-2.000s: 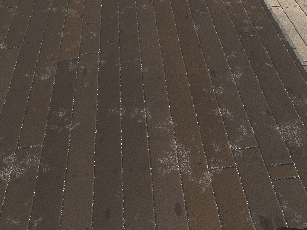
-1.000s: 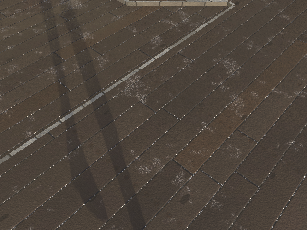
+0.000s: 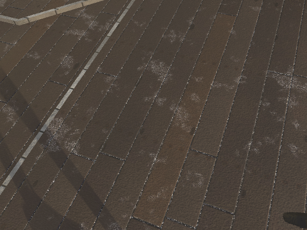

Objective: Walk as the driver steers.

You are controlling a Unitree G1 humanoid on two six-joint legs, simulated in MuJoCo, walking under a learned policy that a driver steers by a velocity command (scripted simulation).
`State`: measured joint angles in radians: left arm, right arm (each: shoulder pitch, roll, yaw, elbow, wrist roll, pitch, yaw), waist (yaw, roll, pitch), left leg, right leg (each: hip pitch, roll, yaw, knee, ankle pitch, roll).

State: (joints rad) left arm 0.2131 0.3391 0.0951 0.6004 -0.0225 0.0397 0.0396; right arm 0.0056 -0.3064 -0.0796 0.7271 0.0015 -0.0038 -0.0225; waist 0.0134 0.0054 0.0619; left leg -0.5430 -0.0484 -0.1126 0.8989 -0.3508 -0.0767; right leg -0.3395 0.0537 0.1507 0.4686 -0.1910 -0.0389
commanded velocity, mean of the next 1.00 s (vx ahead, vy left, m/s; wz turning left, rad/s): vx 0.23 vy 0.00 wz -0.43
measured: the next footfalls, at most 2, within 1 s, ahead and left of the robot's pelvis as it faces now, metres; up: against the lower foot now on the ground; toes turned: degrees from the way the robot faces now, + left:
left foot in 0.18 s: +0.12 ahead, +0.13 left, +0.00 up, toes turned -20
right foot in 0.62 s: -0.01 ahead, -0.12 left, +0.00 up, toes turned -37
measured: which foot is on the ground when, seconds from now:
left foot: up 0.00-0.16, down 0.18-0.62, up 0.64-1.00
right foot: down 0.00-0.18, up 0.20-0.60, down 0.62-1.00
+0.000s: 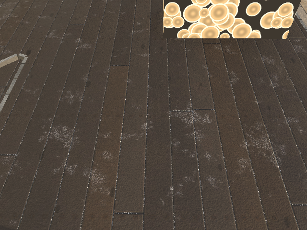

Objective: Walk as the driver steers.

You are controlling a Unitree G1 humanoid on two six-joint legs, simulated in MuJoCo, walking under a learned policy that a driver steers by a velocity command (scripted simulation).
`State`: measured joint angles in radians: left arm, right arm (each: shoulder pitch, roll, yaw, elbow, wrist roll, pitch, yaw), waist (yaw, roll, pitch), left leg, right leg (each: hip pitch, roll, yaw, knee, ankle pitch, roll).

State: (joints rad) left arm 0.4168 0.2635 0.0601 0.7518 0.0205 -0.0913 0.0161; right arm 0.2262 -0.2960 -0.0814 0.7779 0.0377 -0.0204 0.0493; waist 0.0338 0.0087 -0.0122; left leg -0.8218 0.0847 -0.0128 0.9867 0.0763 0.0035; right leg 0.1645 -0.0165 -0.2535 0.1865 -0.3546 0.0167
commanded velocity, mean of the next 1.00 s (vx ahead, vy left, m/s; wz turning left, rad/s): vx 0.96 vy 0.00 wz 0.15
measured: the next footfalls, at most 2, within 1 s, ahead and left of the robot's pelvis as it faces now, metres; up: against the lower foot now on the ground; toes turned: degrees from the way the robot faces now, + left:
left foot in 0.16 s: +0.29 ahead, +0.12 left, +0.00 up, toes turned +13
right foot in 0.64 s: +0.78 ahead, +0.13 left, +0.00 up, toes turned +24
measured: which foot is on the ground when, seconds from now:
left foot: up 0.00-0.14, down 0.16-0.62, up 0.64-1.00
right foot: down 0.00-0.18, up 0.20-0.62, down 0.64-1.00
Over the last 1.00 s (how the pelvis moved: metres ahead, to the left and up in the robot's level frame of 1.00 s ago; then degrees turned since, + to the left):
0.13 -0.08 -0.01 -22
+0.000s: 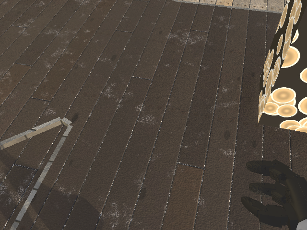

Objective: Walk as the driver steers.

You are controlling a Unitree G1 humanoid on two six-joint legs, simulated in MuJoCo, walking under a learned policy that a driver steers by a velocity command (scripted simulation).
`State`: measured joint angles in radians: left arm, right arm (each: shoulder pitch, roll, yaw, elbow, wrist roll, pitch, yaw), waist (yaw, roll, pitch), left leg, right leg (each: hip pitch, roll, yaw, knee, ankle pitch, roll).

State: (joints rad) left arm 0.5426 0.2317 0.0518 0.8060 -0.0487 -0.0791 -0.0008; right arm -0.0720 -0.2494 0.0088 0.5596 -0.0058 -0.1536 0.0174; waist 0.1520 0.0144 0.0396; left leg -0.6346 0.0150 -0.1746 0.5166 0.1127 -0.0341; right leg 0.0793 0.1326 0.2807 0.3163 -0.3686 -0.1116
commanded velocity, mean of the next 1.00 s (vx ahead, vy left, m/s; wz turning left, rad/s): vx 0.68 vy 0.00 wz -0.32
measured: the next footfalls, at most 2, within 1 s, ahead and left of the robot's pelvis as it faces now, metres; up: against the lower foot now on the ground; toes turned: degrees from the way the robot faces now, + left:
left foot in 0.08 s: +0.30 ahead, +0.16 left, +0.00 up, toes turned -13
right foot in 0.52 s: +0.63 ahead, -0.22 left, +0.00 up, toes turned -34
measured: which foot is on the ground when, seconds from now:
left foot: up 0.00-0.06, down 0.08-0.54, up 0.56-0.92, down 0.94-1.00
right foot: down 0.00-0.06, up 0.08-0.50, down 0.52-0.94, up 0.96-1.00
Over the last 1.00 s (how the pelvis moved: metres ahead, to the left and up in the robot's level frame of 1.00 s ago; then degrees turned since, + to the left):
0.87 0.23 0.00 7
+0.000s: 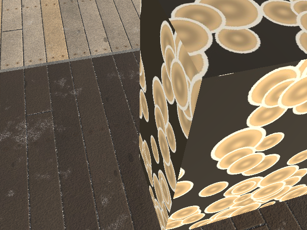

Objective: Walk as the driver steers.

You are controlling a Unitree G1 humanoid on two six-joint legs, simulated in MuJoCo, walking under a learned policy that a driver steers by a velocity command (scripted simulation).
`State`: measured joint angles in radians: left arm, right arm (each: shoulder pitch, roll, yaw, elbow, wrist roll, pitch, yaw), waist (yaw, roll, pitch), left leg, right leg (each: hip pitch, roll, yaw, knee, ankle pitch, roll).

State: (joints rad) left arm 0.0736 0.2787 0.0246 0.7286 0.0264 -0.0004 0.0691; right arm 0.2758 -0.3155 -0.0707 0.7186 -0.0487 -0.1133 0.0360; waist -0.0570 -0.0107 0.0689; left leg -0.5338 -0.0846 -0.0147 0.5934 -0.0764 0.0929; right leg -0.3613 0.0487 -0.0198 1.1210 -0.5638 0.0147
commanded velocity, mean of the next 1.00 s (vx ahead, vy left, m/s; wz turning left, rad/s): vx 0.01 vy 0.00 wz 0.93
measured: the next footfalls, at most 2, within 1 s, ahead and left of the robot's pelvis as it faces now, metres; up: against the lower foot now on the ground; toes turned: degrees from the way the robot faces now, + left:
right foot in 0.32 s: +0.16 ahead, -0.14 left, +0.00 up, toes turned +29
left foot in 0.70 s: -0.02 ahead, +0.13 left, +0.00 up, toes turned +44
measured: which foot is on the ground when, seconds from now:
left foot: down 0.00-0.34, up 0.36-0.68, down 0.70-1.00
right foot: up 0.00-0.30, down 0.32-0.70, up 0.72-1.00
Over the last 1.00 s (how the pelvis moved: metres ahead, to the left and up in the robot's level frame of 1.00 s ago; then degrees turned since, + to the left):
0.73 -0.15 -0.02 -19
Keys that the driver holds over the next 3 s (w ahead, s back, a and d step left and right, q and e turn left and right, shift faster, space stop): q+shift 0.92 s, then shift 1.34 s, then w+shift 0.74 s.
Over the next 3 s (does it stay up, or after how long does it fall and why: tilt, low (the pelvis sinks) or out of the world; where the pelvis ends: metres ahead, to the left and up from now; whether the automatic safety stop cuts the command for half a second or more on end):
stays up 0.21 0.36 -0.01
